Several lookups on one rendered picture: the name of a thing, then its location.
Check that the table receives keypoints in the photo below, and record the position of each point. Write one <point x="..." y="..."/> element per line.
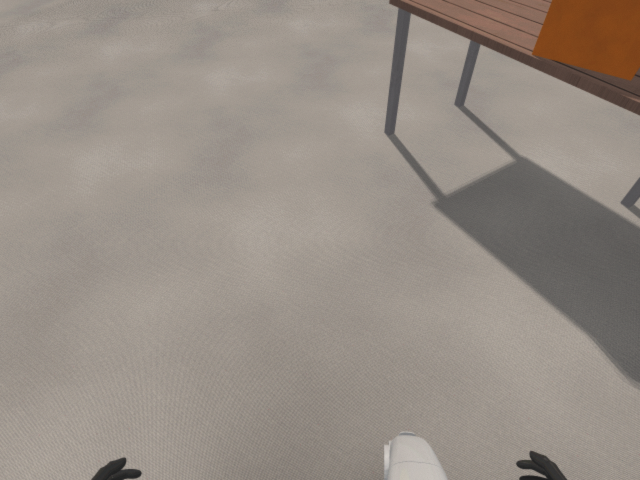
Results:
<point x="510" y="27"/>

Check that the carton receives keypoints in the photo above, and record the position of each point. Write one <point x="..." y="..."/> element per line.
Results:
<point x="599" y="35"/>

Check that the right robot hand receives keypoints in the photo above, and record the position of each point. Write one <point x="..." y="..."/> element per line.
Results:
<point x="541" y="464"/>

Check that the right robot thigh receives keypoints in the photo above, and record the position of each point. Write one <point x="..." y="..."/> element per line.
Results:
<point x="411" y="458"/>

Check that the left robot hand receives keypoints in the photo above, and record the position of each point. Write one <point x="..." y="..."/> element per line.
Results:
<point x="112" y="471"/>

